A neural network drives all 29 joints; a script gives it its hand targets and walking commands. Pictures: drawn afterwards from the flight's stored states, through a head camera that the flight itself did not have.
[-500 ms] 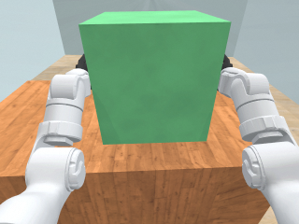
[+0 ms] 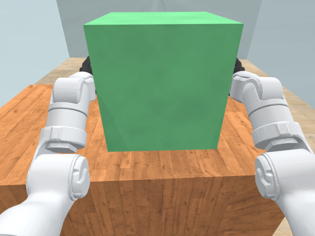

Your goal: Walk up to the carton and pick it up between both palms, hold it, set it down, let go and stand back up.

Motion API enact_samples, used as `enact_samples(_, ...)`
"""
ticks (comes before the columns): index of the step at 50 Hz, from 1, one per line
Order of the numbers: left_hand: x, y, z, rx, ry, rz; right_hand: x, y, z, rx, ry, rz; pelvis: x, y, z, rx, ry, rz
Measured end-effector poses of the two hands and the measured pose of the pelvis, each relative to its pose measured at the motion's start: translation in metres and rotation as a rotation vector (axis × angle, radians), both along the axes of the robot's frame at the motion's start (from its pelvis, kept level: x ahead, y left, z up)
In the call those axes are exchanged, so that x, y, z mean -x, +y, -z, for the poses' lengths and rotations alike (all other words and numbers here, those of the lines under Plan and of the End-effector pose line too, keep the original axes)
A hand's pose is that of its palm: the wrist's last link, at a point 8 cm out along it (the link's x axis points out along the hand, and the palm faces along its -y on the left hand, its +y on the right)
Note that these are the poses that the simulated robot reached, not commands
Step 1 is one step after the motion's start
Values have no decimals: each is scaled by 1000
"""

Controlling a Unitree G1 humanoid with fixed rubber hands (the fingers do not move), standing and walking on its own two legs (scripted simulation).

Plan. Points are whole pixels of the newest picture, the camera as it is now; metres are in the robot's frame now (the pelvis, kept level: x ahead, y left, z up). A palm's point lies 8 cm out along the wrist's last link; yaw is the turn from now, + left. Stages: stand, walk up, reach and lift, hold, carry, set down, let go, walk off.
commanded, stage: hold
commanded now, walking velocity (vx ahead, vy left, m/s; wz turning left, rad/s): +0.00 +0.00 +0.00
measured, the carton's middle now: (160, 76) +0.41 +0.00 +0.30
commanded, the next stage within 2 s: none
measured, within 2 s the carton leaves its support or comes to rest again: neither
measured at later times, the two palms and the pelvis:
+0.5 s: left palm (84, 82) +0.38 +0.18 +0.30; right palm (232, 78) +0.37 -0.16 +0.31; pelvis +0.00 +0.00 +0.00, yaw +0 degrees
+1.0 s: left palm (90, 83) +0.39 +0.18 +0.29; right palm (233, 82) +0.38 -0.17 +0.30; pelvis +0.02 +0.00 +0.00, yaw +0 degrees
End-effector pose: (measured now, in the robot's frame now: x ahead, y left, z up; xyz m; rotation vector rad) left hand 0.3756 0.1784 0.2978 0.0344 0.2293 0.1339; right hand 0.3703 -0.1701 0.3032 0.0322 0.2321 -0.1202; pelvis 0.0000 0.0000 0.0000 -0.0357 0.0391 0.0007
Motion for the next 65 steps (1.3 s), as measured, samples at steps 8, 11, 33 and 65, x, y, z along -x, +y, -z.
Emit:
enact_samples(8,0,1,0,-2,-1,0,0,0,0,-3,-1,0,0,0,0,0,0,-4)
enact_samples(11,0,0,1,-5,7,0,-1,0,1,-17,8,2,0,0,-1,1,-9,-1)
enact_samples(33,-6,7,5,-11,9,8,-7,7,-4,-12,11,4,-8,2,-1,2,-7,-2)
enact_samples(65,-9,6,6,1,-8,-4,-12,6,4,6,-3,-9,-16,0,-2,1,-21,2)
